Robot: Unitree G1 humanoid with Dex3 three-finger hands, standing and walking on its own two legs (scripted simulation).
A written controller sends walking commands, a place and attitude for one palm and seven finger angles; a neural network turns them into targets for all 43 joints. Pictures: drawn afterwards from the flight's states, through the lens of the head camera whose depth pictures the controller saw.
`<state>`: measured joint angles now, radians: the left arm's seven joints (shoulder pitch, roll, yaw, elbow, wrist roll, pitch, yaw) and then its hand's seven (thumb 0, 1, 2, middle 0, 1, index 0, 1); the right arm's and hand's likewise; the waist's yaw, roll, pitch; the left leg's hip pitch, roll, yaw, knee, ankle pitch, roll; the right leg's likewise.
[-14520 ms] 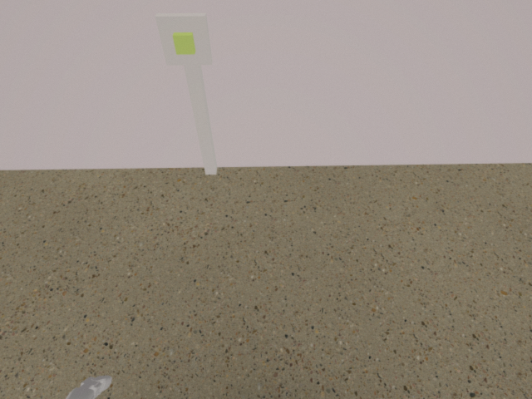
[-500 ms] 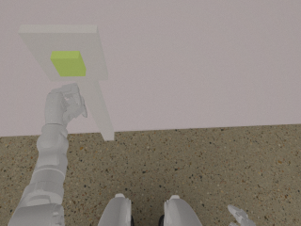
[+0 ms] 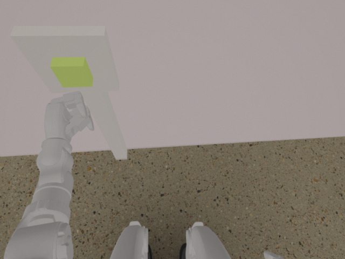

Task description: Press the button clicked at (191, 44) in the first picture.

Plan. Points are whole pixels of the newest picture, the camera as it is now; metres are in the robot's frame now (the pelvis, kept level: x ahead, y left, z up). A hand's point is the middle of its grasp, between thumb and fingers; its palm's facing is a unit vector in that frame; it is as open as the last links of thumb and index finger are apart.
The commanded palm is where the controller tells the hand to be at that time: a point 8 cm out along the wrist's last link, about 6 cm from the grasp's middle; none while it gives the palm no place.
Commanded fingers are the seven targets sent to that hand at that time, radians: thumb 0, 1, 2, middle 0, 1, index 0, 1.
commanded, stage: aim a knuckle at the button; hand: left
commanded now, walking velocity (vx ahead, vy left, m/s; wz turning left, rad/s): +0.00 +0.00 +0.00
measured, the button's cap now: (73, 71) +0.53 +0.23 +0.06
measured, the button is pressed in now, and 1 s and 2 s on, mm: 0 1 8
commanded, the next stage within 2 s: press the button with the knuckle in 0.32 s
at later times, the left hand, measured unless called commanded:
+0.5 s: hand (90, 113) +0.44 +0.19 +0.02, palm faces +0.07 -1.00 -0.01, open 3.1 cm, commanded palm +0.42 +0.23 +0.03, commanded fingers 0.00 0.90 0.90 -1.30 -1.50 -1.30 -1.50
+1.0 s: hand (91, 101) +0.47 +0.19 +0.02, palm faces +0.09 -1.00 -0.01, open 3.0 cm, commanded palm +0.45 +0.24 +0.03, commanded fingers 0.00 0.90 0.90 -1.30 -1.50 -1.30 -1.50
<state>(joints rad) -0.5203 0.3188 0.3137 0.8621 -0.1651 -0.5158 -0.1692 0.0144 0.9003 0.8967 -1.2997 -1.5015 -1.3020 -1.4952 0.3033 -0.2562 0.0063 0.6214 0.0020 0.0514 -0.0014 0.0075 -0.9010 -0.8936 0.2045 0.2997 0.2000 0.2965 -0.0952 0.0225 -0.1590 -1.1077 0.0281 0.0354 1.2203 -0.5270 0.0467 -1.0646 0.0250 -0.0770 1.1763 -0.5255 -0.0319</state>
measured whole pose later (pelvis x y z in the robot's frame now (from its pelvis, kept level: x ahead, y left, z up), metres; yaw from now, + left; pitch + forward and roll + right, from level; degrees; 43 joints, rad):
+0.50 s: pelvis +0.00 +0.00 +0.00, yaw +0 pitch +24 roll -3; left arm -0.58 0.32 0.30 0.91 -0.15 -0.52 -0.16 0.01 0.90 0.90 -1.30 -1.50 -1.30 -1.50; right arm 0.28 -0.25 0.01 0.62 0.00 0.07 0.00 0.01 -0.90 -0.89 0.20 0.30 0.20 0.30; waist -0.10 0.03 -0.16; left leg -1.13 0.02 0.03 1.24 -0.53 0.05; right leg -1.08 0.02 -0.08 1.19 -0.53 -0.03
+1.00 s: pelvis +0.00 +0.00 -0.01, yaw +0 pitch +26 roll -3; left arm -0.72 0.40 0.37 1.06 -0.12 -0.54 -0.17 0.01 0.86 0.90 -1.30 -1.50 -1.30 -1.50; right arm 0.31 -0.26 0.02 0.63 -0.01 0.08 0.00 0.01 -0.90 -0.89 0.20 0.30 0.20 0.30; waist -0.14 0.02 -0.15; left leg -1.18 0.03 0.02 1.26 -0.54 0.05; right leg -1.13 0.03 -0.09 1.20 -0.53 -0.03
